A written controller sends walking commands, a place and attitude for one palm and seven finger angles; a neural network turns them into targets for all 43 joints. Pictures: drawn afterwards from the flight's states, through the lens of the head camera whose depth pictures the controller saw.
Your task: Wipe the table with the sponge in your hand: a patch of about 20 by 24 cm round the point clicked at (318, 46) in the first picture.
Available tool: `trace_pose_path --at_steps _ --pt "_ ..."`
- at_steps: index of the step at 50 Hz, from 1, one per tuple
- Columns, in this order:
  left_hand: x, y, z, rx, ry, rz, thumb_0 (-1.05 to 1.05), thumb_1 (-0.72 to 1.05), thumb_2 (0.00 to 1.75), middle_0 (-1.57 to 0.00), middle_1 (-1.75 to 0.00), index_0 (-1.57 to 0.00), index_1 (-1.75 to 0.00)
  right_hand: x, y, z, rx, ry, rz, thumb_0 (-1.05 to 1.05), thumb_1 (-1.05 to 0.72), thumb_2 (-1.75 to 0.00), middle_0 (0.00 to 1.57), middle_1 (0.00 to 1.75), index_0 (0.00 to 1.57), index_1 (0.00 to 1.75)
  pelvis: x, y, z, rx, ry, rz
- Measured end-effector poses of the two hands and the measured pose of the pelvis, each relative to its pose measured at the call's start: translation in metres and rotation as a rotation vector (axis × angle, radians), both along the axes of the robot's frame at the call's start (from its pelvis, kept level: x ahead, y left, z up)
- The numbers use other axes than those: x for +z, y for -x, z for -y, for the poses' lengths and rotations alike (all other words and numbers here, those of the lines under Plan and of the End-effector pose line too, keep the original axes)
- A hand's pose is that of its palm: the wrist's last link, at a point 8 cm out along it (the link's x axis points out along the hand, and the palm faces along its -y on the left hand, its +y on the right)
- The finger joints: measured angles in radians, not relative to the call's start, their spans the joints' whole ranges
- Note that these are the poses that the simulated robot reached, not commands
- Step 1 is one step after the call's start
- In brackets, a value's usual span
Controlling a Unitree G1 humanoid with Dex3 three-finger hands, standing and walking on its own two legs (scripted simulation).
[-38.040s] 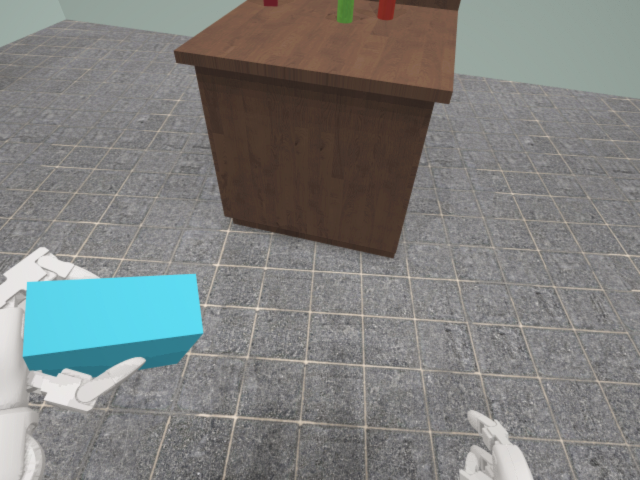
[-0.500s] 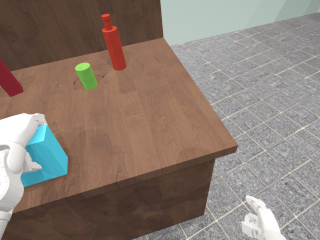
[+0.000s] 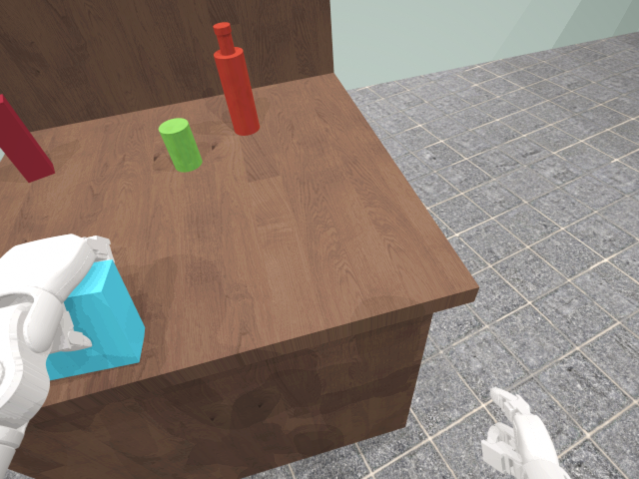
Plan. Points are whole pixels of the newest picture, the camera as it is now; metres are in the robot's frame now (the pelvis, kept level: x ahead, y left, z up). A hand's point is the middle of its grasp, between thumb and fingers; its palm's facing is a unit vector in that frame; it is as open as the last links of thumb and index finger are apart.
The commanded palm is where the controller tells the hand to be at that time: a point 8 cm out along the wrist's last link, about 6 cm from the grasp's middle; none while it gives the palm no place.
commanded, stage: lower the sponge onto the table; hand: left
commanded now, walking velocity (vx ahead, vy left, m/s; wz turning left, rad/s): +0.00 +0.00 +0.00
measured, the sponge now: (80, 333) +0.23 +0.35 +0.07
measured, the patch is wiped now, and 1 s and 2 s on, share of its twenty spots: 0.05 0.10 0.35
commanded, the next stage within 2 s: wipe forward along the first lane in 0.86 s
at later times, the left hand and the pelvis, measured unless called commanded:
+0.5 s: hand (82, 296) +0.25 +0.32 +0.13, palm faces -0.01 +0.00 -1.00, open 9.8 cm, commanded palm +0.23 +0.33 +0.19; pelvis +0.00 +0.00 +0.00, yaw +0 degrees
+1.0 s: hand (84, 295) +0.26 +0.33 +0.12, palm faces +0.00 -0.04 -1.00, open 9.8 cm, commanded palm +0.23 +0.34 +0.17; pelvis +0.01 -0.01 +0.00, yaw -1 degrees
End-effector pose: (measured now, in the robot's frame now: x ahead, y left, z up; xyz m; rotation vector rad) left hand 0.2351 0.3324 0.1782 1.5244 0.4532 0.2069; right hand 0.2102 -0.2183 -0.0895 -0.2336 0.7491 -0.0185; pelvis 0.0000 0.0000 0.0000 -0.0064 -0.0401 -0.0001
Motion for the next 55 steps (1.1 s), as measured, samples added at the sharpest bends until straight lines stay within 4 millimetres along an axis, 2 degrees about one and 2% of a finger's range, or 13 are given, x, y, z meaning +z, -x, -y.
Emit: trace_pose_path --at_steps 2,5,7,10,15,17,20,25,32,36,42,49,55 --pt "0.002 -0.001 0.01 -0.085 -0.023 0.033 0.0 -0.48 1.05 -0.75 -1.35 -0.77 -1.36 0.001 0.005 0.0 -0.001 0.017 -0.003 0.01 -0.9 -0.9 0.2 0.3 0.2 0.3 0.0 0.001 0.001 0.001 0.001 0.008" --pt "0.015 -0.001 0.021 -0.182 -0.044 0.14 0.0 -0.48 1.05 -0.75 -1.35 -0.77 -1.36 0.001 0.011 -0.001 -0.006 0.024 -0.013 0.01 -0.9 -0.9 0.2 0.3 0.2 0.3 0.0 0.001 0.002 -0.007 0.002 0.017" --pt "0.023 -0.003 0.019 -0.184 -0.05 0.211 0.0 -0.48 1.05 -0.75 -1.35 -0.77 -1.36 0.0 0.015 -0.002 -0.013 0.015 -0.024 0.01 -0.9 -0.9 0.2 0.3 0.2 0.3 0.001 0.001 0.003 -0.01 0.003 0.018" --pt "0.029 -0.005 0.004 -0.094 -0.047 0.262 0.0 -0.48 1.05 -0.75 -1.35 -0.77 -1.36 -0.003 0.02 -0.002 -0.022 -0.006 -0.046 0.01 -0.9 -0.9 0.2 0.3 0.2 0.3 0.001 0.002 0.004 -0.02 0.003 0.015" --pt "0.017 -0.002 -0.016 0.073 -0.039 0.182 0.0 -0.48 1.05 -0.75 -1.35 -0.76 -1.36 -0.007 0.022 0.002 -0.027 -0.023 -0.056 0.01 -0.9 -0.9 0.2 0.3 0.2 0.3 0.0 0.005 0.002 -0.02 0.001 0.005" --pt "0.007 0.002 -0.012 0.072 -0.023 0.131 0.0 -0.48 1.05 -0.75 -1.35 -0.76 -1.36 -0.007 0.021 0.004 -0.028 -0.022 -0.047 0.01 -0.9 -0.9 0.2 0.3 0.2 0.3 0.0 0.005 0.001 -0.014 0.001 0.004" --pt "-0.003 0.006 0.004 -0.002 -0.007 0.089 0.0 -0.48 1.05 -0.75 -1.35 -0.76 -1.36 -0.006 0.017 0.004 -0.028 -0.013 -0.027 0.01 -0.9 -0.9 0.2 0.3 0.2 0.3 0.0 0.005 0.0 -0.01 0.0 0.008" --pt "0.004 0.007 0.015 -0.104 -0.037 0.146 0.0 -0.48 1.05 -0.75 -1.35 -0.76 -1.36 -0.001 0.013 0.001 -0.019 0.001 -0.012 0.01 -0.9 -0.9 0.2 0.3 0.2 0.3 0.0 0.004 0.003 -0.006 0.0 0.018" --pt "-0.003 -0.004 0.004 -0.018 -0.027 0.159 0.0 -0.48 1.05 -0.75 -1.35 -0.76 -1.36 0.0 0.01 0.001 -0.014 -0.014 -0.018 0.01 -0.9 -0.9 0.2 0.3 0.2 0.3 0.0 0.004 0.007 -0.007 0.0 0.009" --pt "-0.006 -0.008 0.005 -0.005 -0.033 0.133 0.0 -0.48 1.05 -0.75 -1.36 -0.76 -1.36 -0.002 0.01 0.004 -0.019 -0.013 -0.026 0.01 -0.9 -0.9 0.2 0.3 0.2 0.3 0.0 0.002 0.008 -0.009 0.0 0.003" --pt "-0.004 -0.006 0.01 -0.037 -0.036 0.136 0.0 -0.48 1.06 -0.75 -1.36 -0.76 -1.36 -0.004 0.011 0.012 -0.038 -0.012 -0.036 0.01 -0.9 -0.9 0.2 0.3 0.2 0.3 0.0 -0.004 0.008 -0.014 0.001 -0.001" --pt "-0.008 -0.001 0.006 -0.022 -0.005 0.153 0.0 -0.48 1.06 -0.74 -1.36 -0.75 -1.37 -0.006 0.013 0.02 -0.052 0.004 -0.057 0.01 -0.9 -0.9 0.2 0.3 0.2 0.3 -0.001 -0.008 0.01 -0.017 0.002 -0.004" --pt "-0.007 -0.005 0.004 -0.02 -0.013 0.15 0.0 -0.49 1.06 -0.76 -1.35 -0.77 -1.36 -0.007 0.013 0.024 -0.055 0.019 -0.066 0.01 -0.9 -0.9 0.2 0.3 0.2 0.3 -0.002 -0.007 0.011 -0.014 0.004 -0.008"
